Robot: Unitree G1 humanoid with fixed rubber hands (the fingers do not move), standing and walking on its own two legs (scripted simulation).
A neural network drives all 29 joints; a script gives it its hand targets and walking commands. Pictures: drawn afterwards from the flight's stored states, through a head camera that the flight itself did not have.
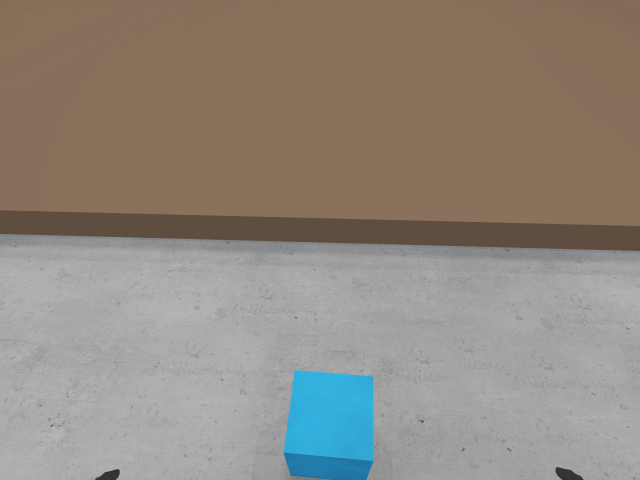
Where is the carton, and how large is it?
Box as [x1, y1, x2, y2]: [284, 370, 373, 479]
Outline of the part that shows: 295,370 284,446 284,455 290,474 331,479 366,479 373,460 372,376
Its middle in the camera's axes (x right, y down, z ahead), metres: +0.03 +0.52 +1.06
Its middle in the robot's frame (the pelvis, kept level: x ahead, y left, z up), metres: +0.38 +0.00 -0.66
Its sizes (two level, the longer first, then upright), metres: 0.210 0.200 0.250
